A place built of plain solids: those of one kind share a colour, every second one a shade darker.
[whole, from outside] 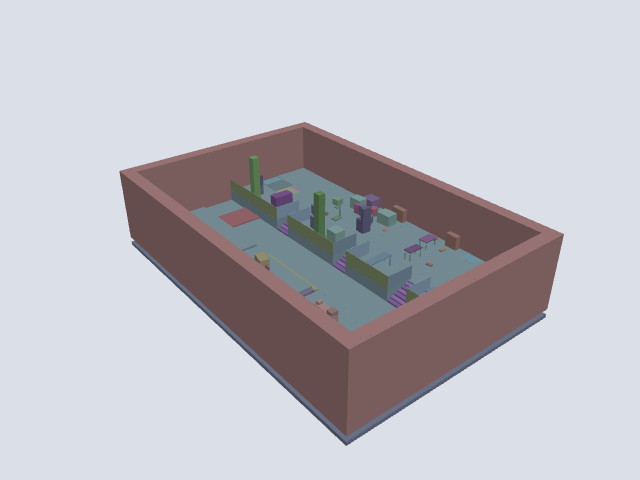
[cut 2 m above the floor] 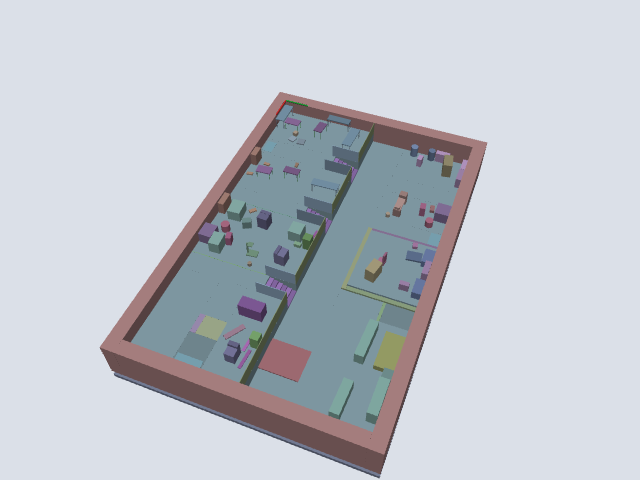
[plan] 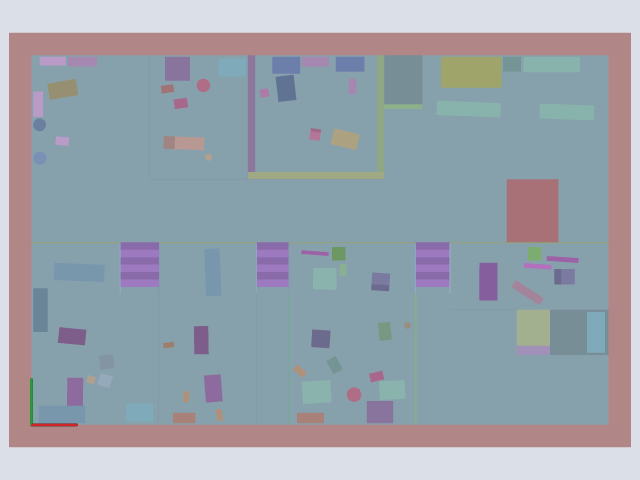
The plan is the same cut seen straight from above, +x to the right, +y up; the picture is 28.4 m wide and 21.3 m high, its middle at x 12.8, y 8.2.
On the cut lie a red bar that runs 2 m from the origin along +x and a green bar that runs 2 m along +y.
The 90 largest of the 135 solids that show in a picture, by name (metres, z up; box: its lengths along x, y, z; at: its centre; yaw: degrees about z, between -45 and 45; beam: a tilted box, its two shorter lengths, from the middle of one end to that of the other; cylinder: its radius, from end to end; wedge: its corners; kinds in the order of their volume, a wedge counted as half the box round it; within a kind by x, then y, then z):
{
 "wall_1": {"box": [1.0, 16.4, 6.0], "at": [-0.5, 8.2, 2.0]},
 "wall_2": {"box": [27.6, 1.0, 6.0], "at": [12.8, -0.5, 2.0]},
 "wall_3": {"box": [27.6, 1.0, 6.0], "at": [12.8, 16.9, 2.0]},
 "wall_4": {"box": [1.0, 16.4, 6.0], "at": [26.1, 8.2, 2.0]},
 "floor_1": {"box": [3.55, 5.5, 1.0], "at": [1.77, 13.65, -0.5]},
 "floor_2": {"box": [3.95, 8.1, 1.0], "at": [1.98, 4.05, 0.41]},
 "floor_3": {"box": [1.7, 5.5, 1.0], "at": [4.4, 13.65, -0.5]},
 "floor_4": {"box": [1.7, 6.12, 1.0], "at": [4.8, 3.06, 0.41]},
 "floor_5": {"box": [2.95, 5.5, 1.0], "at": [6.72, 13.65, -0.5]},
 "floor_6": {"box": [4.35, 8.1, 1.0], "at": [7.83, 4.05, 0.41]},
 "floor_7": {"box": [1.4, 5.5, 1.0], "at": [8.9, 13.65, -0.5]},
 "floor_8": {"box": [1.4, 6.12, 1.0], "at": [10.7, 3.06, 0.41]},
 "floor_9": {"box": [5.41, 5.18, 1.3], "at": [12.62, 13.81, -0.35]},
 "floor_10": {"box": [25.6, 2.8, 1.0], "at": [12.8, 9.5, -0.5]},
 "floor_11": {"box": [5.65, 8.1, 1.0], "at": [14.22, 4.05, 0.41]},
 "floor_12": {"box": [1.7, 3.11, 1.0], "at": [16.5, 12.46, -0.5]},
 "floor_13": {"box": [1.7, 2.18, 1.0], "at": [16.5, 15.31, -0.5]},
 "floor_14": {"box": [1.5, 6.12, 1.0], "at": [17.8, 3.06, 0.41]},
 "floor_15": {"box": [2.98, 2.0, 1.0], "at": [20.04, 4.1, 0.41]},
 "floor_16": {"box": [8.25, 5.5, 1.18], "at": [21.48, 13.65, -0.41]},
 "floor_17": {"box": [7.05, 3.1, 1.0], "at": [22.07, 1.55, 0.41]},
 "floor_18": {"box": [7.05, 3.0, 1.0], "at": [22.07, 6.6, 0.41]},
 "floor_19": {"box": [2.59, 2.0, 1.0], "at": [24.3, 4.1, 0.41]},
 "floor_base_1": {"box": [27.6, 18.4, 0.3], "at": [12.8, 8.2, -1.57]},
 "board_stack_1": {"box": [2.84, 0.64, 0.97], "at": [19.4, 14.01, 0.67], "yaw": -2.3},
 "board_stack_2": {"box": [2.52, 0.69, 1.21], "at": [23.08, 15.98, 0.79]},
 "board_stack_3": {"box": [2.41, 0.66, 0.91], "at": [23.75, 13.88, 0.64], "yaw": -2.0},
 "step_tread_1": {"box": [1.7, 0.33, 0.87], "at": [4.8, 6.28, 0.34]},
 "step_tread_2": {"box": [1.7, 0.33, 0.74], "at": [4.8, 6.61, 0.28]},
 "step_tread_3": {"box": [1.7, 0.33, 0.61], "at": [4.8, 6.94, 0.21]},
 "step_tread_4": {"box": [1.7, 0.33, 0.48], "at": [4.8, 7.27, 0.15]},
 "step_tread_5": {"box": [1.7, 0.33, 0.35], "at": [4.8, 7.6, 0.09]},
 "step_tread_6": {"box": [1.4, 0.33, 0.87], "at": [10.7, 6.28, 0.34]},
 "step_tread_7": {"box": [1.4, 0.33, 0.74], "at": [10.7, 6.61, 0.28]},
 "step_tread_8": {"box": [1.4, 0.33, 0.61], "at": [10.7, 6.94, 0.21]},
 "step_tread_9": {"box": [1.4, 0.33, 0.48], "at": [10.7, 7.27, 0.15]},
 "step_tread_10": {"box": [1.4, 0.33, 0.35], "at": [10.7, 7.6, 0.09]},
 "step_tread_11": {"box": [1.5, 0.33, 0.87], "at": [17.8, 6.28, 0.34]},
 "step_tread_12": {"box": [1.5, 0.33, 0.74], "at": [17.8, 6.61, 0.28]},
 "step_tread_13": {"box": [1.5, 0.33, 0.61], "at": [17.8, 6.94, 0.21]},
 "step_tread_14": {"box": [1.5, 0.33, 0.48], "at": [17.8, 7.27, 0.15]},
 "step_tread_15": {"box": [1.5, 0.33, 0.35], "at": [17.8, 7.6, 0.09]},
 "table_saw_1": {"box": [1.27, 0.99, 0.9], "at": [12.65, 1.45, 1.36], "yaw": 3.8},
 "table_saw_2": {"box": [1.04, 0.96, 0.96], "at": [13.01, 6.48, 1.39], "yaw": -0.4},
 "table_saw_3": {"box": [1.14, 0.83, 0.97], "at": [16.01, 1.54, 1.39], "yaw": 2.8},
 "column_a0a_1": {"box": [0.6, 0.6, 4.09], "at": [13.63, 7.59, 2.95]},
 "column_a0a_2": {"box": [0.6, 0.6, 4.09], "at": [22.33, 7.59, 2.96]},
 "bandsaw_1": {"box": [0.28, 0.79, 1.06], "at": [12.57, 3.83, 2.5], "yaw": -3.7},
 "bandsaw_2": {"box": [0.82, 0.79, 1.06], "at": [12.84, 3.81, 1.44], "yaw": -3.7},
 "bandsaw_3": {"box": [0.54, 0.47, 0.82], "at": [12.98, 3.81, 2.62], "yaw": -3.7},
 "bandsaw_4": {"box": [0.8, 0.27, 1.02], "at": [15.47, 6.08, 2.44], "yaw": -3.8},
 "bandsaw_5": {"box": [0.8, 0.79, 1.02], "at": [15.49, 6.34, 1.42], "yaw": -3.8},
 "bandsaw_6": {"box": [0.31, 0.69, 0.88], "at": [23.35, 6.57, 2.23], "yaw": 0.3},
 "bandsaw_7": {"box": [0.91, 0.69, 0.88], "at": [23.65, 6.57, 1.35], "yaw": 0.3},
 "floor_hatch_1": {"box": [1.48, 1.59, 1.0], "at": [22.27, 4.3, 0.41]},
 "step_terS_tread_1": {"box": [6.05, 0.32, 1.15], "at": [12.62, 11.06, -0.42]},
 "forge_hearth_1": {"box": [1.11, 1.07, 0.91], "at": [6.48, 15.79, 0.46]},
 "forge_hearth_2": {"box": [1.18, 0.99, 0.88], "at": [15.46, 0.56, 1.35]},
 "pallet_load_1": {"box": [1.29, 0.73, 1.25], "at": [1.38, 14.88, 0.62], "yaw": 9.6},
 "pallet_load_2": {"box": [1.18, 0.72, 1.08], "at": [13.92, 12.67, 0.84], "yaw": -13.5},
 "crate_stack_1": {"box": [0.44, 1.13, 0.86], "at": [0.29, 14.22, 0.43]},
 "crate_stack_2": {"box": [1.17, 0.39, 0.84], "at": [0.95, 16.14, 0.42]},
 "crate_stack_3": {"box": [0.59, 0.38, 0.8], "at": [1.37, 12.59, 0.4], "yaw": -5.0},
 "crate_stack_4": {"box": [1.28, 0.43, 0.91], "at": [2.27, 16.11, 0.46]},
 "crate_stack_5": {"box": [1.21, 0.44, 0.95], "at": [12.6, 16.11, 0.78]},
 "step_terE_tread_1": {"box": [0.32, 5.18, 1.15], "at": [15.49, 13.81, -0.42]},
 "step_terW_tread_1": {"box": [0.32, 5.18, 1.15], "at": [9.76, 13.81, -0.42]},
 "sheet_stack_1": {"box": [2.69, 1.37, 0.46], "at": [19.51, 15.64, 0.41]},
 "planer_1": {"box": [0.81, 1.68, 1.14], "at": [20.27, 6.35, 1.48], "yaw": -0.2},
 "sack_pile_1": {"box": [1.25, 0.76, 0.62], "at": [11.3, 15.95, 0.61]},
 "sack_pile_2": {"box": [1.28, 0.67, 0.64], "at": [14.14, 15.99, 0.62]},
 "tool_cabinet_1": {"box": [1.0, 0.47, 1.08], "at": [6.78, 0.3, 1.45]},
 "tool_cabinet_2": {"box": [1.2, 0.47, 1.04], "at": [12.38, 0.3, 1.43]},
 "step_hump_1": {"box": [2.3, 2.8, 0.15], "at": [22.24, 9.5, 0.03]},
 "rail_rim_1": {"box": [3.95, 0.04, 1.1], "at": [1.98, 8.08, 1.46]},
 "rail_rim_2": {"box": [4.35, 0.04, 1.1], "at": [7.83, 8.08, 1.46]},
 "rail_rim_3": {"box": [5.65, 0.04, 1.1], "at": [14.22, 8.08, 1.46]},
 "rail_rim_4": {"box": [7.05, 0.04, 1.1], "at": [22.07, 8.08, 1.46]},
 "offcut_bin_1": {"box": [0.48, 0.67, 0.67], "at": [13.44, 2.65, 1.24], "yaw": 27.5},
 "offcut_bin_2": {"box": [0.8, 0.65, 0.77], "at": [21.32, 16.0, 0.56]},
 "barrel_1": {"cylinder": 0.28, "from": [0.35, 13.31, 0.0], "to": [0.35, 13.31, 0.92]},
 "barrel_2": {"cylinder": 0.29, "from": [0.36, 11.83, 0.0], "to": [0.36, 11.83, 0.89]},
 "floor_hatch_cover_1": {"box": [1.48, 0.41, 0.7], "at": [22.27, 3.31, 0.56]},
 "anvil_block_1": {"box": [0.6, 0.43, 0.84], "at": [6.63, 14.26, 0.42], "yaw": 7.7},
 "anvil_block_2": {"box": [0.61, 0.4, 0.79], "at": [15.31, 2.14, 1.3], "yaw": 13.6},
 "quench_tub_1": {"cylinder": 0.3, "from": [7.63, 15.06, 0.0], "to": [7.63, 15.06, 0.57]},
 "quench_tub_2": {"cylinder": 0.33, "from": [14.31, 1.34, 0.91], "to": [14.31, 1.34, 1.55]},
 "floor_gap_cover_1": {"box": [1.7, 0.21, 0.95], "at": [16.5, 14.12, -0.47]},
 "pallet_1": {"box": [0.81, 1.13, 0.2], "at": [11.29, 14.93, 0.35], "yaw": 6.6},
 "pillar_drill_1": {"box": [0.55, 0.64, 0.5], "at": [15.69, 4.07, 2.46], "yaw": 6.0}
}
